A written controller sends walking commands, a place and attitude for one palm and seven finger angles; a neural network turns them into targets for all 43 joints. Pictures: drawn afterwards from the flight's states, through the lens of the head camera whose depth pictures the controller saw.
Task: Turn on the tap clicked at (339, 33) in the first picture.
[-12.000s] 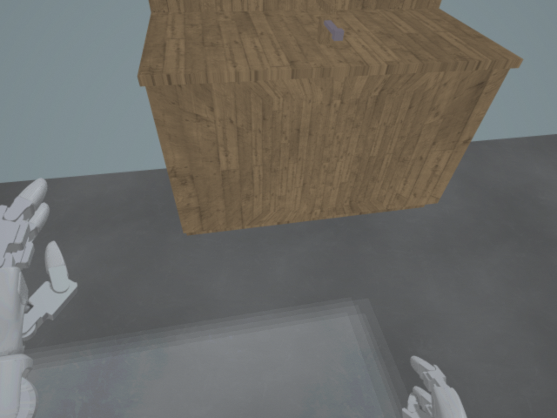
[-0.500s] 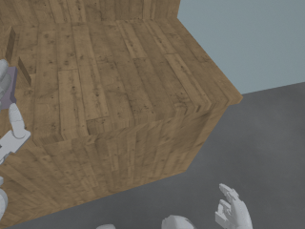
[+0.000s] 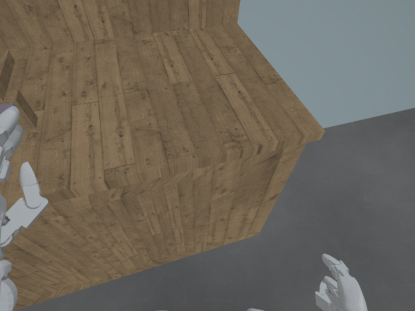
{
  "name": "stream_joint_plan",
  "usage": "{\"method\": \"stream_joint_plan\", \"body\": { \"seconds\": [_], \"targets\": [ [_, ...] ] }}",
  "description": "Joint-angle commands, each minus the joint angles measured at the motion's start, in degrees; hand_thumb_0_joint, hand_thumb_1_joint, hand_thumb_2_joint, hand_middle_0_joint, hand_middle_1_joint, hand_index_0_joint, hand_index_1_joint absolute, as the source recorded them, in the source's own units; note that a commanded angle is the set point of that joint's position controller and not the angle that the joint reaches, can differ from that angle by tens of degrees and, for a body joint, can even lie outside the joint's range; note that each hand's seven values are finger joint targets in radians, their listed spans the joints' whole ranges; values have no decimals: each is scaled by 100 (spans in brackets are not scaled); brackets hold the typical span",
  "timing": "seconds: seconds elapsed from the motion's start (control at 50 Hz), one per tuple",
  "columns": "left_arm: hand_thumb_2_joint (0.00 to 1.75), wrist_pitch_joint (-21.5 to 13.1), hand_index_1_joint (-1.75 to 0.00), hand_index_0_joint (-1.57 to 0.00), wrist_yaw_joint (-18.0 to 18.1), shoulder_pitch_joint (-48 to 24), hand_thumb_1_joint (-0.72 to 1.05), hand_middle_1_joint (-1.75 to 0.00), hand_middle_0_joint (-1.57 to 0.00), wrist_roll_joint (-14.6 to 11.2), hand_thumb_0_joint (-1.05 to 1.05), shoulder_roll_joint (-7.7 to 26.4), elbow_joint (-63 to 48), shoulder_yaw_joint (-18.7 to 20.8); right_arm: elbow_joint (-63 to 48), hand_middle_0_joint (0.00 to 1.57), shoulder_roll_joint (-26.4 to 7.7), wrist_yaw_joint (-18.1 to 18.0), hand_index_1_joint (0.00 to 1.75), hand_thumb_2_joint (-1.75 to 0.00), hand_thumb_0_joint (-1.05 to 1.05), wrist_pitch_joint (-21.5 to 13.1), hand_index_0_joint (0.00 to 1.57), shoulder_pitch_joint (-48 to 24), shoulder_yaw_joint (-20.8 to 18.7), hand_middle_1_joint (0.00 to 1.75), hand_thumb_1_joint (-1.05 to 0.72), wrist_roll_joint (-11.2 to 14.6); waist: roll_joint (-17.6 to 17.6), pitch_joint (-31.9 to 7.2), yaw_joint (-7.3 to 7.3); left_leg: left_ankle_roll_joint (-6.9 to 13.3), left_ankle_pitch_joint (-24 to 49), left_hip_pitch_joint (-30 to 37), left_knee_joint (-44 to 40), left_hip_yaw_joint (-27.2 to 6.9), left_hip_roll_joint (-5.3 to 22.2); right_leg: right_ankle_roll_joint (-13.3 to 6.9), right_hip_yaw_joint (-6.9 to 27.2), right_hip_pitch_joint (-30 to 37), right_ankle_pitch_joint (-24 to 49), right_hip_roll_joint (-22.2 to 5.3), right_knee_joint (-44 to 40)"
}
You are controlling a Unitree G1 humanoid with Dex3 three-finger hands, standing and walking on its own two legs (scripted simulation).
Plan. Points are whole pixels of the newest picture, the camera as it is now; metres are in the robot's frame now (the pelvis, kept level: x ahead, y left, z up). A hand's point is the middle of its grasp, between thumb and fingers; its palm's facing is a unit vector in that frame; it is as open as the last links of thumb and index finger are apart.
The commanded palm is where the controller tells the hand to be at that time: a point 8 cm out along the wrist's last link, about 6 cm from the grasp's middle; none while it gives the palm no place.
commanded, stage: come to a stop and stand still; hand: left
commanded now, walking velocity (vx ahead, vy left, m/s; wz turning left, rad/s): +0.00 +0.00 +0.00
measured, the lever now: out of the picture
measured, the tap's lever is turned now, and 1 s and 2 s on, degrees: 0 0 0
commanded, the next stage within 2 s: look again from close up in 0.62 s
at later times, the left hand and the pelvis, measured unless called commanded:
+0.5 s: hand out of the picture +0.19 +0.28 +0.18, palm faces +0.41 -0.84 -0.36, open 7.4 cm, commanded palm +0.13 +0.31 +0.19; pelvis -0.03 +0.03 +0.01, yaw +0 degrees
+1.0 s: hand (10, 222) +0.20 +0.26 +0.17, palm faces +0.28 -0.89 -0.36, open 7.4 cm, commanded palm +0.14 +0.32 +0.19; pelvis -0.03 +0.04 +0.01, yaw -3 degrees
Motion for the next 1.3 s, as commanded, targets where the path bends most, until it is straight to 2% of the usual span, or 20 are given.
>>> {"method": "stream_joint_plan", "body": {
  "seconds": [0.0,0.04,0.12,0.18,0.22,0.32,0.4,0.6,0.66,0.68,0.7,0.72,0.74,0.78,0.82,0.94,0.98,1.08,1.18,1.28],
  "targets": [
    [90,-433,-30,-20,153,-141,90,-30,-20,-32,0,1110,-1274,1082,-957,20,-435,-24,30,-90,0,-299,20,-268,-151,30,-90,37,1773,-1234,179,679,1504,313,-1618,-1537,1389,56,285,93,-1269,244,1014],
    [90,-393,-30,-20,61,-247,90,-30,-20,-33,0,1029,-608,1062,-828,20,-289,-2,30,-90,0,-383,20,-249,-81,30,-90,13,1793,-890,105,723,1461,-280,-1708,-1170,1274,30,381,197,-1560,288,1393],
    [90,-387,-30,-20,6,-638,90,-30,-20,38,0,695,-307,571,-701,20,-354,69,30,-90,0,-552,20,-119,-33,30,-90,51,1045,-1025,118,399,1541,71,-923,-543,871,61,259,877,-117,344,-627],
    [90,-234,-30,-20,-28,-954,90,-30,-20,77,0,673,2,357,-714,20,-322,78,30,-90,0,-525,20,-278,41,30,-90,-36,44,-580,64,40,-80,-444,-448,-124,184,-219,1403,854,501,-281,-1607],
    [90,-100,-30,-20,-89,-1177,90,-30,-20,32,0,603,115,191,-648,20,-310,89,30,-90,0,-468,20,-263,24,30,-90,7,-789,-558,93,-21,-385,-22,-24,-79,-22,-386,1754,106,-1155,-537,-2049],
    [90,-141,-30,-20,-75,-1273,90,-30,-20,11,0,1040,-460,632,-713,20,-242,-2,30,-90,0,-357,20,-446,144,30,-90,-39,163,-611,144,99,-597,131,-1171,-456,186,-168,967,145,-1667,-39,-1654],
    [90,-254,-30,-20,-69,-1187,90,-30,-20,56,0,1000,-898,724,-881,20,-232,-32,30,-90,0,-449,20,-416,130,30,-90,-14,1712,-646,179,388,-2681,-1029,-2877,-1687,1005,21,452,1283,-787,589,90],
    [90,-178,-30,-20,-59,-547,90,-30,-20,26,0,637,6,373,-591,20,-378,43,30,-90,0,-586,20,-195,9,30,-90,27,244,-1276,112,22,1260,465,-1225,-497,410,-85,806,1232,1042,270,-1325],
    [90,-143,-30,-20,-91,-646,90,-30,-20,-25,0,758,-86,436,-658,20,-341,6,30,-90,0,-511,20,-307,20,30,-90,33,97,-1293,130,43,1016,622,-1202,-406,343,-78,875,1002,720,218,-1465],
    [90,-126,-30,-20,-73,-655,90,-30,-20,-51,0,910,-114,586,-669,20,-341,-23,30,-90,0,-506,20,-388,36,30,-90,20,136,-1149,141,42,843,575,-1233,-383,313,-77,904,893,602,214,-1560],
    [90,-708,-30,-20,-173,-6404,90,-30,-20,788,0,5315,-1390,3700,-845,20,-562,50,30,-90,0,-693,20,-45,-113,30,-90,-239,-865,45,375,266,679,-412,-353,-258,336,74,1412,-130,796,-214,-2254],
    [90,-514,-30,-20,-405,-3463,90,-30,-20,273,0,2058,1619,1482,-379,20,138,73,30,-90,0,-697,20,-285,186,30,-90,-39,-915,-951,158,244,847,655,-395,-383,-189,-425,1568,-310,264,-360,-1844],
    [90,-522,-30,-20,-420,-1883,90,-30,-20,46,0,1515,1405,1141,-653,20,-168,87,30,-90,0,-770,20,-362,-53,30,-90,-5,-455,-731,395,157,813,814,-598,-302,38,-335,1824,-116,309,-198,-2031],
    [90,-560,-30,-20,-498,-1513,90,-30,-20,-94,0,588,821,261,-831,20,-347,199,30,-90,0,-876,20,-335,-150,30,-90,105,1171,-1346,297,254,888,1188,-1081,-262,129,-334,1453,576,261,-31,-1373],
    [90,-644,-30,-20,-464,-1164,90,-30,-20,-69,0,720,-1,229,-907,20,-394,337,30,-90,0,-918,20,-341,-120,30,-90,77,1287,-1505,336,345,565,933,-1285,-535,350,-161,1225,769,46,147,-1152],
    [90,-554,-30,-20,-318,-620,90,-30,-20,-39,0,1167,-70,847,-1086,20,-394,265,30,-90,0,-863,20,-387,-37,30,-90,24,-270,-916,274,233,-72,403,-1379,-535,249,-147,1146,555,-388,278,-1612],
    [90,-557,-30,-20,-274,-875,90,-30,-20,-67,0,1457,-69,1181,-1076,20,-392,163,30,-90,0,-796,20,-438,-27,30,-90,9,-71,-823,237,209,157,562,-1417,-498,251,-146,1122,446,-234,308,-1624],
    [90,-542,-30,-20,-304,-1406,90,-30,-20,-49,0,1055,-202,755,-1038,20,-343,115,30,-90,0,-814,20,-421,45,30,-90,-13,714,-1191,222,234,1023,1009,-1377,-403,309,-123,965,844,700,362,-1384],
    [90,-394,-30,-20,-300,-1209,90,-30,-20,43,0,773,-513,320,-1028,20,-379,205,30,-90,0,-868,20,-376,45,30,-90,-35,850,-1579,249,170,2669,1486,-1096,-306,322,-67,810,970,1457,461,-1288],
    [90,-283,-30,-20,-256,-707,90,-30,-20,16,0,1063,-260,761,-1050,20,-370,208,30,-90,0,-683,20,-394,49,30,-90,-57,487,-1468,270,92,2319,1184,-1185,-292,270,-67,801,1035,1312,476,-1451]
  ]
}}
